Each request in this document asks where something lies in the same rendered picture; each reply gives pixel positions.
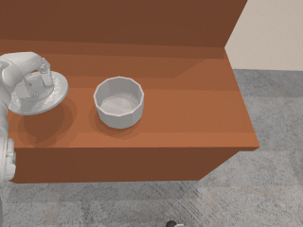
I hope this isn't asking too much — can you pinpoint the left robot hand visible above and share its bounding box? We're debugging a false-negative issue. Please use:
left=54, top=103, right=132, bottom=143
left=0, top=51, right=53, bottom=99

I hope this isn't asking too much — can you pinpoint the robot left upper arm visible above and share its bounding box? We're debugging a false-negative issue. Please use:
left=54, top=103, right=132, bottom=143
left=0, top=135, right=16, bottom=227

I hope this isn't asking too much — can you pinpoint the knob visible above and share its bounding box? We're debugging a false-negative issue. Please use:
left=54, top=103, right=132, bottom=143
left=25, top=74, right=46, bottom=93

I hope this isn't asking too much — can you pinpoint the pot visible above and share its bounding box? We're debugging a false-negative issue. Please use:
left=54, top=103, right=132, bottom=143
left=93, top=76, right=144, bottom=129

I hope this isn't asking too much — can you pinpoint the table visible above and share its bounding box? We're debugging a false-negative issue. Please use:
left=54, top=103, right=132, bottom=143
left=0, top=0, right=260, bottom=183

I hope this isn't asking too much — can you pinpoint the lid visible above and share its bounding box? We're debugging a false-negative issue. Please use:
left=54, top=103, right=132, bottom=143
left=8, top=71, right=69, bottom=115

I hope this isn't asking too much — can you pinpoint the left robot forearm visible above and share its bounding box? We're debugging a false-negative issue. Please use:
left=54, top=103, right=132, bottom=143
left=0, top=59, right=23, bottom=138

